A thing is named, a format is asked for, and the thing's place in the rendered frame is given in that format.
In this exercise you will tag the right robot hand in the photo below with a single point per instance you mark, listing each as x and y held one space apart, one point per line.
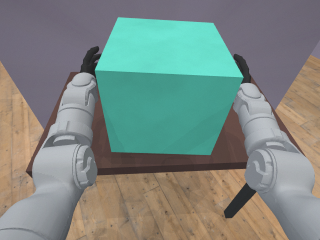
242 65

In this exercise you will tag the robot left upper arm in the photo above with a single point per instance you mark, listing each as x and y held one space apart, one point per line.
61 174

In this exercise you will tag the robot right forearm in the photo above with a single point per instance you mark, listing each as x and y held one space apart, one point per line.
258 123

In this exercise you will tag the left robot hand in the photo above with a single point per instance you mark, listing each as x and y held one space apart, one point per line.
88 65

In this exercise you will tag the robot left forearm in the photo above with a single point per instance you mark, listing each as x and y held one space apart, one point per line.
75 115

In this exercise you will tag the table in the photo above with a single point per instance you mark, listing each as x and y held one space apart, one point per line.
229 152

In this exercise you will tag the carton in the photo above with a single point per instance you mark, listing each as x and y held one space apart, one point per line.
166 86

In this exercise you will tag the robot right upper arm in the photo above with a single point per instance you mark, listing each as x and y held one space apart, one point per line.
284 180

